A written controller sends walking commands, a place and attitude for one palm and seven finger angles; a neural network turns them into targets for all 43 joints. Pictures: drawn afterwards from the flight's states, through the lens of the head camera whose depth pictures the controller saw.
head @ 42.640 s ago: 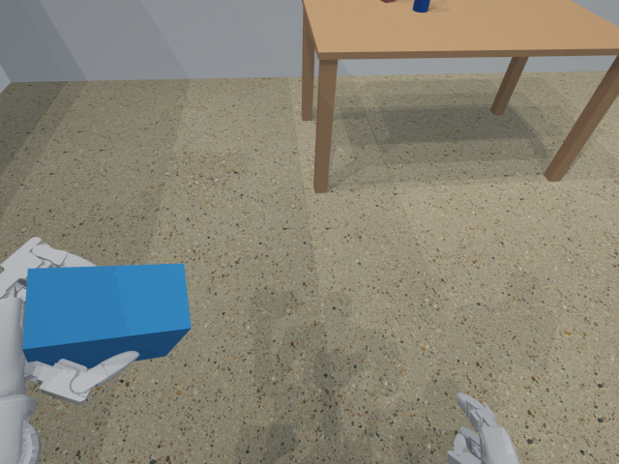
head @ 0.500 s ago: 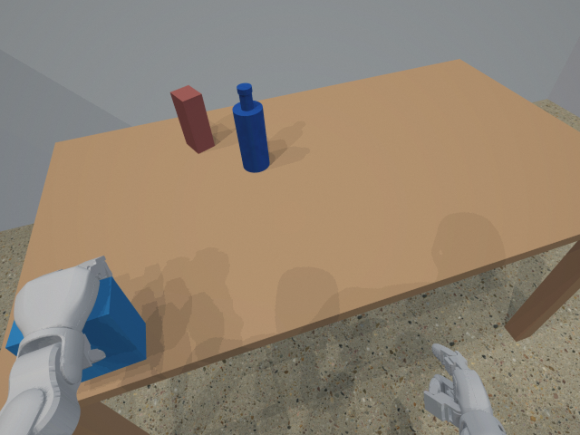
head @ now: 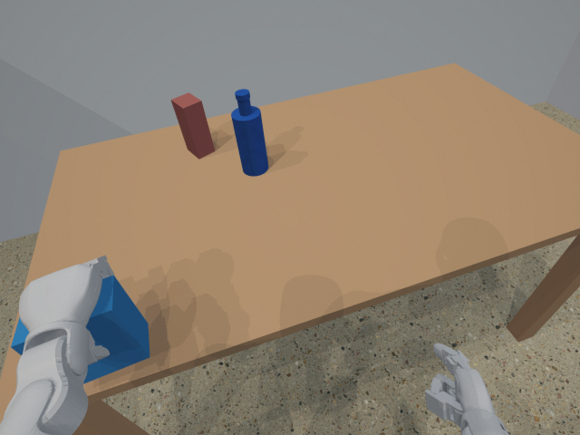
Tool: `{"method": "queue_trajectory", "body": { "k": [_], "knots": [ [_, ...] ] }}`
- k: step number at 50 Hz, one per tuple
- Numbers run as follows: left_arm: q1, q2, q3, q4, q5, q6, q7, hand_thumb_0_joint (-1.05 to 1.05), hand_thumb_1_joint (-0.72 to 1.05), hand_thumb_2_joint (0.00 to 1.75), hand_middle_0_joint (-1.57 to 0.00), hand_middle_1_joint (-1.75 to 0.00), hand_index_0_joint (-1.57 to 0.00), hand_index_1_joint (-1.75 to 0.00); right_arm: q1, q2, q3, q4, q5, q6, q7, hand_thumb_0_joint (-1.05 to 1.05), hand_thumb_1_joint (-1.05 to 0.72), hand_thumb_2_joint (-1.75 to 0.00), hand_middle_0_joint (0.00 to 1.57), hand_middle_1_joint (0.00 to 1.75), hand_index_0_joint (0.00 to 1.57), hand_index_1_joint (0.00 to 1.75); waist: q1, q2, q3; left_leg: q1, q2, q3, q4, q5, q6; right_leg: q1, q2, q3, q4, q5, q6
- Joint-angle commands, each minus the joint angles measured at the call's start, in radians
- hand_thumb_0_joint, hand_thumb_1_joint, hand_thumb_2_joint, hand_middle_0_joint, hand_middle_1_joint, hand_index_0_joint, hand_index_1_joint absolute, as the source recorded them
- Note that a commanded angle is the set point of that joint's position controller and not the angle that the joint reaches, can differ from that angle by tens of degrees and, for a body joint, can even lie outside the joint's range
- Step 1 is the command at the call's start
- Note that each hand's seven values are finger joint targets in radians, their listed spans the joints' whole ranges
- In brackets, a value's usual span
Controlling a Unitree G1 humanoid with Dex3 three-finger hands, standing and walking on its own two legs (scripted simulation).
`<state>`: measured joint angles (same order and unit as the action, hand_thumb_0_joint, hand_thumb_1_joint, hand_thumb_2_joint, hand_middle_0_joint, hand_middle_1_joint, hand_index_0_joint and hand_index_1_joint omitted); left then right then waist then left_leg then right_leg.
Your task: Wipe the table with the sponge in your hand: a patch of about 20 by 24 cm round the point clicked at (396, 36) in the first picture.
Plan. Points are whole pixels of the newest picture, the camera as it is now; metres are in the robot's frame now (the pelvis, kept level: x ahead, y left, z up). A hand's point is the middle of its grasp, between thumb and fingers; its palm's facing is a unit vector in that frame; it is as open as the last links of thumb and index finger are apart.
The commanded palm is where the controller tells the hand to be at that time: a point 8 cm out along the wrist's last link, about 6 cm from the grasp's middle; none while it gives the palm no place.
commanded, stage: move the sponge above the wiping area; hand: left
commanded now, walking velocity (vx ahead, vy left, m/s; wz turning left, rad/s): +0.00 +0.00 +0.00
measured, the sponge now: (96, 341) +0.21 +0.33 +0.00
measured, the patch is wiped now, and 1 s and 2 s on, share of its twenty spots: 0.00 0.00 0.00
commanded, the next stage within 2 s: lower the sponge onto the table in 1.88 s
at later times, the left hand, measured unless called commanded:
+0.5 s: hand (95, 330) +0.22 +0.32 +0.04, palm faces -0.11 -0.12 -0.99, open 10.6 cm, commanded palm +0.20 +0.31 +0.12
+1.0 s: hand (111, 327) +0.22 +0.30 +0.04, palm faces -0.10 -0.11 -0.99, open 10.6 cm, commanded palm +0.21 +0.31 +0.12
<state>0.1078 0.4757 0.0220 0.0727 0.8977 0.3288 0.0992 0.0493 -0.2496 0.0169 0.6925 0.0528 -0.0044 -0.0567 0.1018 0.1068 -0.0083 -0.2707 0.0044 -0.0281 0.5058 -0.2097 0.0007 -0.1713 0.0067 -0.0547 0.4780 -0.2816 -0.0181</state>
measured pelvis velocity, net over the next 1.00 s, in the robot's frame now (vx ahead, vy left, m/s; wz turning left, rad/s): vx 0.00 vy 0.01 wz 0.00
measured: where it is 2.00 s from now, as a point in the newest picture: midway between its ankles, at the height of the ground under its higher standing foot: outside the picture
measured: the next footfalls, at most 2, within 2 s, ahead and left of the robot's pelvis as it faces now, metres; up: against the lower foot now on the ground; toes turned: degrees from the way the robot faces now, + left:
none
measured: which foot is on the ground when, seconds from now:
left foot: down 0.00-1.00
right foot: down 0.00-1.00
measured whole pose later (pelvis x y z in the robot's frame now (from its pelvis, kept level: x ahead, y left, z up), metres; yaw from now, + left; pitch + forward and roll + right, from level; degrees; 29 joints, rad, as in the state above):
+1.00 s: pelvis +0.00 +0.01 +0.00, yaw +0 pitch -1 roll -1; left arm 0.15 0.47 -0.04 0.01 0.92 0.21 0.05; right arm 0.06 -0.25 0.01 0.67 0.04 -0.03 -0.08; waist 0.12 0.10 0.01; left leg -0.29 0.00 -0.03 0.53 -0.23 0.01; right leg -0.17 0.00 -0.06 0.48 -0.29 -0.01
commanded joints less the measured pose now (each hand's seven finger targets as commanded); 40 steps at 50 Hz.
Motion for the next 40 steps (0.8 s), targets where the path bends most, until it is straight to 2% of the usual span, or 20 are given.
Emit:
{"method": "queue_trajectory", "body": {
  "k": [1, 3, 4, 8, 9, 13, 14, 18, 21, 23, 24, 27, 28, 29, 33, 34, 37, 38, 39, 40],
  "knots": [
    [-0.147, 0.172, 0.032, -0.234, 0.02, -0.047, -0.011, 0.0, 0.1, 1.3, -1.2, -1.6, -1.2, -1.6, -0.188, -0.107, -0.04, -0.19, 0.0, -0.061, -0.004, 0.0, -0.9, -0.9, 0.2, 0.3, 0.2, 0.3, -0.006, -0.062, -0.158, 0.128, -0.038, -0.022, -0.056, 0.106, 0.048, -0.047, 0.017, 0.037, -0.099, 0.143, -0.027],
    [-0.18, 0.285, 0.134, -0.258, 0.044, -0.083, 0.005, 0.0, 0.1, 1.3, -1.2, -1.6, -1.2, -1.6, -0.19, -0.113, -0.042, -0.181, -0.009, -0.063, -0.011, 0.0, -0.9, -0.9, 0.2, 0.3, 0.2, 0.3, 0.009, -0.063, -0.16, 0.142, -0.039, -0.032, -0.051, 0.105, 0.047, -0.051, 0.027, 0.073, -0.105, 0.133, -0.036],
    [-0.191, 0.255, 0.114, -0.296, 0.05, -0.103, 0.016, 0.0, 0.1, 1.3, -1.2, -1.6, -1.2, -1.6, -0.176, -0.103, -0.043, -0.192, -0.012, -0.069, -0.013, 0.0, -0.9, -0.9, 0.2, 0.3, 0.2, 0.3, 0.007, -0.051, -0.192, 0.149, -0.041, -0.021, -0.043, 0.117, 0.051, -0.043, 0.022, 0.048, -0.095, 0.141, -0.031],
    [-0.205, 0.373, 0.259, -0.319, 0.085, -0.144, 0.099, 0.0, 0.1, 1.3, -1.2, -1.6, -1.2, -1.6, -0.173, -0.109, -0.051, -0.169, -0.024, -0.073, -0.015, 0.0, -0.9, -0.9, 0.2, 0.3, 0.2, 0.3, 0.036, 0.017, -0.212, 0.17, -0.039, -0.035, -0.036, 0.164, 0.038, -0.039, 0.03, 0.102, -0.091, 0.172, -0.054],
    [-0.198, 0.286, 0.198, -0.332, 0.077, -0.142, 0.112, 0.0, 0.1, 1.3, -1.2, -1.6, -1.2, -1.6, -0.164, -0.093, -0.054, -0.179, -0.022, -0.078, -0.013, 0.0, -0.9, -0.9, 0.2, 0.3, 0.2, 0.3, 0.027, 0.028, -0.218, 0.17, -0.036, -0.017, -0.027, 0.173, 0.041, -0.041, 0.023, 0.071, -0.08, 0.182, -0.047],
    [-0.162, 0.297, 0.235, -0.209, 0.03, -0.07, 0.126, 0.0, 0.1, 1.3, -1.2, -1.6, -1.2, -1.6, -0.191, -0.11, -0.055, -0.151, -0.007, -0.069, -0.006, 0.0, -0.9, -0.9, 0.2, 0.3, 0.2, 0.3, 0.032, -0.007, -0.166, 0.141, -0.035, -0.017, -0.042, 0.14, 0.031, -0.045, 0.021, 0.087, -0.101, 0.158, -0.045],
    [-0.148, 0.238, 0.175, -0.189, 0.014, -0.049, 0.112, 0.0, 0.1, 1.3, -1.2, -1.6, -1.2, -1.6, -0.183, -0.108, -0.057, -0.154, -0.002, -0.066, -0.007, 0.0, -0.9, -0.9, 0.2, 0.3, 0.2, 0.3, 0.019, -0.016, -0.164, 0.123, -0.033, -0.001, -0.042, 0.126, 0.035, -0.039, 0.016, 0.059, -0.096, 0.155, -0.035],
    [-0.133, 0.222, 0.103, -0.139, -0.005, 0.002, 0.028, 0.0, 0.1, 1.3, -1.2, -1.6, -1.2, -1.6, -0.215, -0.119, -0.039, -0.16, 0.012, -0.058, -0.009, 0.0, -0.9, -0.9, 0.2, 0.3, 0.2, 0.3, 0.002, -0.051, -0.12, 0.106, -0.042, -0.01, -0.056, 0.095, 0.038, -0.046, 0.015, 0.064, -0.108, 0.143, -0.028],
    [-0.162, 0.19, 0.04, -0.215, 0.008, -0.041, -0.02, 0.0, 0.1, 1.3, -1.2, -1.6, -1.2, -1.6, -0.19, -0.115, -0.043, -0.182, 0.005, -0.067, -0.013, 0.0, -0.9, -0.9, 0.2, 0.3, 0.2, 0.3, -0.013, -0.061, -0.168, 0.131, -0.042, -0.01, -0.043, 0.118, 0.053, -0.039, 0.013, 0.04, -0.094, 0.177, -0.022],
    [-0.18, 0.279, 0.117, -0.269, 0.022, -0.092, -0.019, 0.0, 0.1, 1.3, -1.2, -1.6, -1.2, -1.6, -0.191, -0.113, -0.042, -0.185, -0.005, -0.075, -0.019, 0.0, -0.9, -0.9, 0.2, 0.3, 0.2, 0.3, -0.002, -0.059, -0.183, 0.152, -0.043, -0.024, -0.033, 0.129, 0.053, -0.044, 0.022, 0.07, -0.098, 0.179, -0.029],
    [-0.188, 0.243, 0.094, -0.314, 0.03, -0.121, -0.011, 0.0, 0.1, 1.3, -1.2, -1.6, -1.2, -1.6, -0.172, -0.102, -0.044, -0.193, -0.01, -0.081, -0.021, 0.0, -0.9, -0.9, 0.2, 0.3, 0.2, 0.3, -0.003, -0.044, -0.223, 0.166, -0.043, -0.017, -0.024, 0.15, 0.057, -0.037, 0.02, 0.046, -0.084, 0.192, -0.027],
    [-0.195, 0.292, 0.165, -0.356, 0.068, -0.184, 0.051, 0.0, 0.1, 1.3, -1.2, -1.6, -1.2, -1.6, -0.141, -0.102, -0.056, -0.178, -0.026, -0.087, -0.018, 0.0, -0.9, -0.9, 0.2, 0.3, 0.2, 0.3, 0.011, 0.005, -0.236, 0.195, -0.03, -0.032, -0.018, 0.202, 0.049, -0.062, 0.025, 0.059, -0.077, 0.212, -0.039],
    [-0.172, 0.358, 0.244, -0.359, 0.08, -0.18, 0.08, 0.0, 0.1, 1.3, -1.2, -1.6, -1.2, -1.6, -0.151, -0.107, -0.057, -0.174, -0.027, -0.088, -0.015, 0.0, -0.9, -0.9, 0.2, 0.3, 0.2, 0.3, 0.031, 0.024, -0.223, 0.186, -0.029, -0.045, -0.023, 0.203, 0.042, -0.054, 0.035, 0.085, -0.075, 0.204, -0.053],
    [-0.159, 0.285, 0.197, -0.369, 0.081, -0.172, 0.101, 0.0, 0.1, 1.3, -1.2, -1.6, -1.2, -1.6, -0.142, -0.094, -0.055, -0.183, -0.028, -0.087, -0.011, 0.0, -0.9, -0.9, 0.2, 0.3, 0.2, 0.3, 0.028, 0.04, -0.241, 0.179, -0.027, -0.032, -0.018, 0.214, 0.042, -0.051, 0.027, 0.053, -0.062, 0.206, -0.048],
    [-0.132, 0.296, 0.25, -0.249, 0.05, -0.063, 0.15, 0.0, 0.1, 1.3, -1.2, -1.6, -1.2, -1.6, -0.187, -0.109, -0.058, -0.16, -0.012, -0.059, 0.006, 0.0, -0.9, -0.9, 0.2, 0.3, 0.2, 0.3, 0.047, 0.007, -0.178, 0.135, -0.023, -0.027, -0.043, 0.179, 0.023, -0.046, 0.026, 0.08, -0.079, 0.179, -0.053],
    [-0.116, 0.224, 0.185, -0.239, 0.025, -0.031, 0.143, 0.0, 0.1, 1.3, -1.2, -1.6, -1.2, -1.6, -0.18, -0.102, -0.058, -0.169, -0.007, -0.057, 0.008, 0.0, -0.9, -0.9, 0.2, 0.3, 0.2, 0.3, 0.04, -0.001, -0.191, 0.12, -0.023, -0.005, -0.043, 0.17, 0.026, -0.026, 0.019, 0.044, -0.073, 0.182, -0.041],
    [-0.117, 0.23, 0.143, -0.154, -0.003, 0.042, 0.089, 0.0, 0.1, 1.3, -1.2, -1.6, -1.2, -1.6, -0.203, -0.119, -0.046, -0.159, 0.008, -0.043, 0.005, 0.0, -0.9, -0.9, 0.2, 0.3, 0.2, 0.3, 0.028, -0.075, -0.161, 0.099, -0.029, -0.01, -0.057, 0.135, 0.029, -0.023, 0.015, 0.038, -0.088, 0.166, -0.028],
    [-0.117, 0.241, 0.137, -0.137, -0.001, 0.058, 0.063, 0.0, 0.1, 1.3, -1.2, -1.6, -1.2, -1.6, -0.226, -0.124, -0.039, -0.158, 0.012, -0.038, 0.001, 0.0, -0.9, -0.9, 0.2, 0.3, 0.2, 0.3, 0.019, -0.063, -0.134, 0.096, -0.034, -0.015, -0.063, 0.116, 0.029, -0.031, 0.02, 0.054, -0.095, 0.145, -0.032],
    [-0.127, 0.169, 0.048, -0.169, -0.007, 0.061, 0.03, 0.0, 0.1, 1.3, -1.2, -1.6, -1.2, -1.6, -0.217, -0.116, -0.035, -0.182, 0.015, -0.039, -0.001, 0.0, -0.9, -0.9, 0.2, 0.3, 0.2, 0.3, 0.005, -0.061, -0.151, 0.097, -0.036, -0.007, -0.064, 0.117, 0.038, -0.022, 0.016, 0.028, -0.085, 0.161, -0.025],
    [-0.152, 0.203, 0.055, -0.172, 0.001, 0.054, 0.008, 0.0, 0.1, 1.3, -1.2, -1.6, -1.2, -1.6, -0.212, -0.117, -0.032, -0.179, 0.017, -0.039, -0.003, 0.0, -0.9, -0.9, 0.2, 0.3, 0.2, 0.3, -0.002, -0.065, -0.144, 0.098, -0.039, -0.018, -0.062, 0.107, 0.04, -0.032, 0.017, 0.032, -0.089, 0.149, -0.025]
  ]
}}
